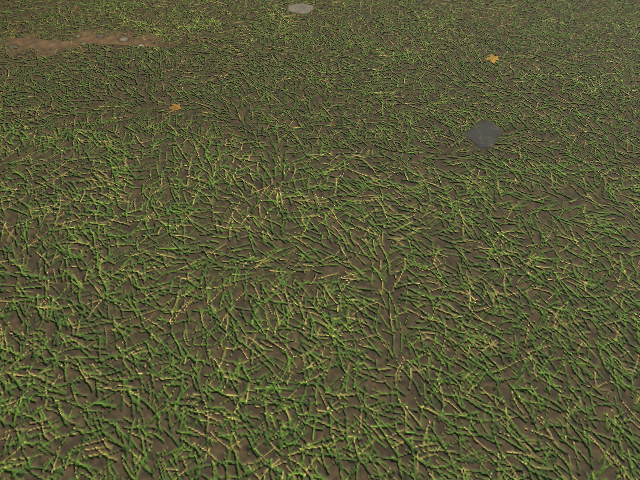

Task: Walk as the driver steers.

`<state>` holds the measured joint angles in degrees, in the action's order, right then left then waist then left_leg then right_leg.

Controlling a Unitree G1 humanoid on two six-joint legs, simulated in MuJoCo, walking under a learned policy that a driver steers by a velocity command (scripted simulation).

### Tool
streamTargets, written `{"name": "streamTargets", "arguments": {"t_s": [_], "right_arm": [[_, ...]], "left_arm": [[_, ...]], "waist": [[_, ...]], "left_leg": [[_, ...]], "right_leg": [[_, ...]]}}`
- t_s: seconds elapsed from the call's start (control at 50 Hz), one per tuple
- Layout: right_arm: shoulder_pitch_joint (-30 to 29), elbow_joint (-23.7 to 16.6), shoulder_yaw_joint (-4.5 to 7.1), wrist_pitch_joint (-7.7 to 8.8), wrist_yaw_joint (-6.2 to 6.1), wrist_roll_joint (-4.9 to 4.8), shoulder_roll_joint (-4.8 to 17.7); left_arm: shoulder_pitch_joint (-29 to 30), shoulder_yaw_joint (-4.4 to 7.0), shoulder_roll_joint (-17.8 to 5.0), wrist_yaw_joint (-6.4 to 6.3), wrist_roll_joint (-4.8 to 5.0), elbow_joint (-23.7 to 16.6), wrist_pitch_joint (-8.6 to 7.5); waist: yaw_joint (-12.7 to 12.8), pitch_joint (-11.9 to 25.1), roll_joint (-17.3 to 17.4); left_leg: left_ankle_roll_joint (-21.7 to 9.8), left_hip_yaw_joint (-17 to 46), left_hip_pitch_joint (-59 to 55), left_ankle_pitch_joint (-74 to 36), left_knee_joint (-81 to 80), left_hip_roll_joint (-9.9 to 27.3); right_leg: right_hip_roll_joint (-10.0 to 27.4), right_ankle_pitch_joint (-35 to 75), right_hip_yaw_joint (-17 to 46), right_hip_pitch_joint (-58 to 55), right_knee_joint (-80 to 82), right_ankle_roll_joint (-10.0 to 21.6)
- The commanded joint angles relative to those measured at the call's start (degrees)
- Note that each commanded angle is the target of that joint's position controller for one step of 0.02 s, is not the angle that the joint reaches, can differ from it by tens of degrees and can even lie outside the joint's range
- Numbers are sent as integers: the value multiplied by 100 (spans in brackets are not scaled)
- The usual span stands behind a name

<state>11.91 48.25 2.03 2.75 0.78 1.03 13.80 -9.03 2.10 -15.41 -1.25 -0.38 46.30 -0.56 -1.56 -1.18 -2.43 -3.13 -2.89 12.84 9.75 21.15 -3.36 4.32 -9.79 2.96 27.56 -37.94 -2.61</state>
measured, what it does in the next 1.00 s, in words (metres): steps on the spot: right foot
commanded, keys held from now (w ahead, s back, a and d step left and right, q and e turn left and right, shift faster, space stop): no key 1.00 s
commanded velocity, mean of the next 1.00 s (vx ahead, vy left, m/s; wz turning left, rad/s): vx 0.03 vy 0.00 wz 0.00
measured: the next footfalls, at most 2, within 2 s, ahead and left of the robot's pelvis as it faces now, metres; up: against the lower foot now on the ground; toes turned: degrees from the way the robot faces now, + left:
right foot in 0.04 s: +0.12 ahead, -0.15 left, +0.00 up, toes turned +0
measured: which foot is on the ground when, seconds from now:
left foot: down 0.00-1.00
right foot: up 0.00-0.02, down 0.04-1.00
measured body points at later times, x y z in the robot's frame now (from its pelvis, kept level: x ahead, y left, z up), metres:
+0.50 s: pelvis +0.05 -0.03 -0.01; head +0.07 -0.03 +0.44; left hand +0.17 +0.22 -0.14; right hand +0.11 -0.30 -0.15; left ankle +0.01 +0.09 -0.74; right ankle +0.08 -0.15 -0.74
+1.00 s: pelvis +0.04 -0.03 +0.00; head +0.05 -0.03 +0.45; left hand +0.12 +0.22 -0.15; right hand +0.05 -0.27 -0.16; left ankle +0.01 +0.09 -0.74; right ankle +0.08 -0.15 -0.74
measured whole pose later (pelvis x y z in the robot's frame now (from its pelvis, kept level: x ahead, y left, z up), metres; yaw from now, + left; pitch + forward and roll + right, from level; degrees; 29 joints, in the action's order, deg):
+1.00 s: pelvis +0.04 -0.03 +0.00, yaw -1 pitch -2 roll +0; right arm 14.9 63.4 0.8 0.2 -2.4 0.5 11.3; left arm -7.8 2.4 -12.2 -2.1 0.0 62.6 1.1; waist -0.1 -2.5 -0.2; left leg 0.4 -2.0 7.8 17.8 27.4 0.9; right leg 0.0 -11.7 0.7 14.7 -28.1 0.0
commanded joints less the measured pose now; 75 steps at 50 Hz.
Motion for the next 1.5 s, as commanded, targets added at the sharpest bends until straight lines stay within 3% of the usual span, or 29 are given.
{"name": "streamTargets", "arguments": {"t_s": [0.02,0.04,0.06,0.08,0.1,0.12,0.14,0.18,0.28,0.4,0.62,0.92,1.5], "right_arm": [[-399,-239,141,13,-32,-80,777],[-265,-158,91,6,-32,-103,640],[-48,-99,36,15,-39,-25,494],[530,6,44,45,-27,54,464],[597,72,-6,2,-78,42,329],[250,67,15,-74,-119,30,492],[81,74,49,-146,-161,-6,592],[90,126,59,-245,-198,1,612],[60,344,81,-228,-218,-61,607],[75,630,98,-304,-261,-77,570],[154,1040,67,-294,-310,-66,547],[481,1382,-25,-225,-329,-56,339],[1119,1523,-91,-170,-331,-82,102]], "left_arm": [[-397,163,-493,-15,-42,-149,2],[-378,180,-547,-23,-92,-148,-5],[-338,222,-772,-56,-119,-205,-16],[-143,288,-1114,-104,-79,-263,15],[38,226,-758,-80,-32,-211,50],[178,178,-479,-29,-7,-229,62],[190,154,-415,-3,-35,-206,49],[120,173,-507,28,-31,-93,-27],[77,173,-484,-7,12,162,-72],[232,179,-445,-16,29,428,-16],[338,177,-377,-56,28,915,75],[233,130,-300,-98,33,1390,118],[-230,32,-136,-133,58,1699,118]], "waist": [[355,567,727],[359,501,609],[244,523,271],[-201,577,-459],[-221,672,-766],[-47,383,-530],[31,271,-329],[50,240,-296],[112,478,-5],[94,382,204],[103,117,218],[142,-114,233],[158,-176,263]], "left_leg": [[-765,801,337,-1370,-323,1420],[-526,796,374,-783,-167,1214],[-226,690,485,-109,115,934],[13,438,768,748,327,495],[167,231,391,854,231,398],[230,204,215,673,195,407],[211,223,213,561,221,441],[183,294,169,327,220,500],[218,315,-46,-428,328,570],[263,283,-173,-467,317,572],[288,248,-79,-62,168,583],[276,216,139,498,-14,557],[233,209,199,329,-55,533]], "right_leg": [[-102,471,-125,-1454,801,159],[-68,906,-62,-1732,1292,254],[314,1926,329,-2070,1437,375],[677,2333,625,-2369,1257,665],[612,1160,628,-1920,1359,816],[345,418,526,-1511,1454,684],[206,340,398,-1401,1451,555],[102,737,282,-1487,1329,467],[47,1804,177,-1892,1029,529],[-33,1732,100,-1889,1032,575],[-173,1084,-15,-1856,1200,507],[-251,353,-54,-1733,1390,444],[-279,487,-80,-1673,1381,429]]}}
